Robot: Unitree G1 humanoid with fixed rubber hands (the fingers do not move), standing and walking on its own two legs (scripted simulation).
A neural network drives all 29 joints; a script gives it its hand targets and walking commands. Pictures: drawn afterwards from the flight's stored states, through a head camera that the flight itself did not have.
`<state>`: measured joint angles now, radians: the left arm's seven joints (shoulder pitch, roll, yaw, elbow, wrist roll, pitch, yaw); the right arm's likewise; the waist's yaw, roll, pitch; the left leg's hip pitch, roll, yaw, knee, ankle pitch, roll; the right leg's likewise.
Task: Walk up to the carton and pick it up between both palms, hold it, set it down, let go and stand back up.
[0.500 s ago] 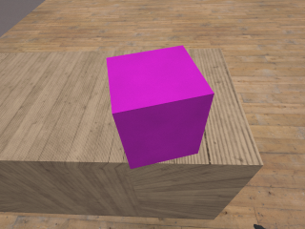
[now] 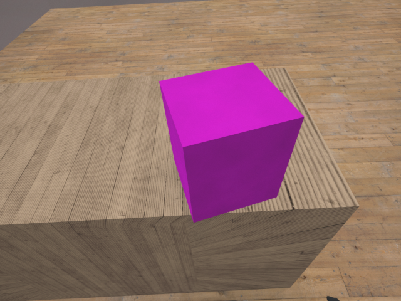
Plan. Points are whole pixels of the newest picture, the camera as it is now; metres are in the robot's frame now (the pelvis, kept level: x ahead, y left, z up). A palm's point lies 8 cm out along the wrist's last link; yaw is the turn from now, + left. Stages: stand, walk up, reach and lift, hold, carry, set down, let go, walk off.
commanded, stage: walk up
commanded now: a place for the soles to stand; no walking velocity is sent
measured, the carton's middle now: (222, 143) +0.43 -0.03 +0.08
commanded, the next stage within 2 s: reach and lift in 0.78 s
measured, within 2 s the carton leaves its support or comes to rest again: neither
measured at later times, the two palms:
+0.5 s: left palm out of the picture +0.12 +0.25 -0.09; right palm out of the picture +0.08 -0.27 -0.10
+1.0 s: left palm (116, 289) +0.19 +0.21 -0.08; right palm out of the picture +0.11 -0.28 -0.10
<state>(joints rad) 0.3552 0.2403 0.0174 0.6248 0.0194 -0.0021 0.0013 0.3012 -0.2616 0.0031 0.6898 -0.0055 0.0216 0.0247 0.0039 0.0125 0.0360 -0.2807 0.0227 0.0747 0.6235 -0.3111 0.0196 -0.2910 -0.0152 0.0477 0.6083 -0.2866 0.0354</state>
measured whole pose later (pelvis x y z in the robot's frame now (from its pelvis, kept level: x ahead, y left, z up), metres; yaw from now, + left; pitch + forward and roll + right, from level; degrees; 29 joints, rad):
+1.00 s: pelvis -0.01 -0.01 +0.00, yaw -4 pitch -4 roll +0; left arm 0.09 0.21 0.01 0.48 0.04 0.32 0.04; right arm 0.13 -0.26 -0.13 0.81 -0.06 -0.16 0.08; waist -0.01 0.01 0.14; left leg -0.25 0.06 0.13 0.66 -0.33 0.00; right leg -0.30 0.00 0.04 0.65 -0.29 0.02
